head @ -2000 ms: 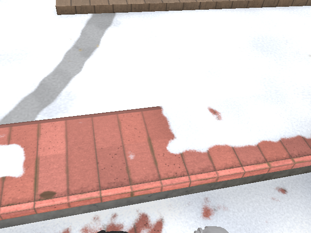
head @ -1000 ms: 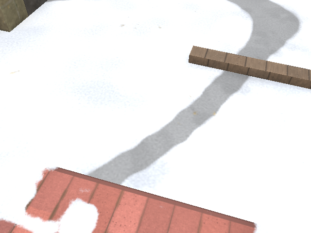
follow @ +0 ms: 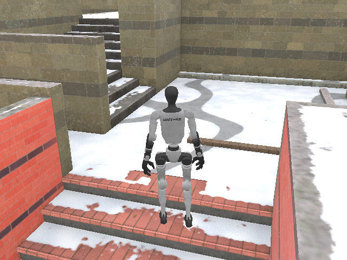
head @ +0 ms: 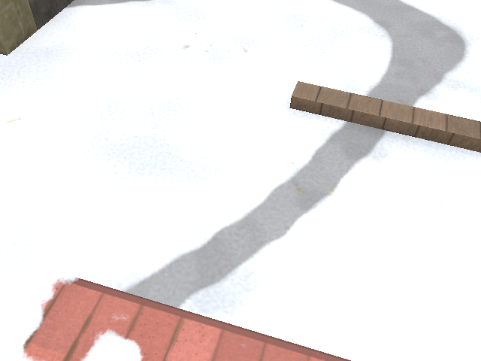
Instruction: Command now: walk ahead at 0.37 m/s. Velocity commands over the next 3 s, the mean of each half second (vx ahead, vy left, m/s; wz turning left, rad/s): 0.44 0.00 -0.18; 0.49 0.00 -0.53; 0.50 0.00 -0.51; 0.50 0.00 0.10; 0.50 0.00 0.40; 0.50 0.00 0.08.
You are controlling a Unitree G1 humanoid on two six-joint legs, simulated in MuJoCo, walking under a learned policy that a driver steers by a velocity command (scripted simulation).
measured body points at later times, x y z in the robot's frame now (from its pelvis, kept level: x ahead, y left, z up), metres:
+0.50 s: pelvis +0.22 -0.03 +0.10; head +0.20 -0.02 +0.55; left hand +0.35 +0.20 -0.03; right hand +0.26 -0.27 -0.03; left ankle +0.11 +0.13 -0.42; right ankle +0.25 -0.08 -0.58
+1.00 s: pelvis +0.50 -0.03 +0.15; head +0.52 -0.04 +0.60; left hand +0.64 +0.21 +0.03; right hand +0.58 -0.34 +0.07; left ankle +0.59 +0.05 -0.58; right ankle +0.32 -0.09 -0.48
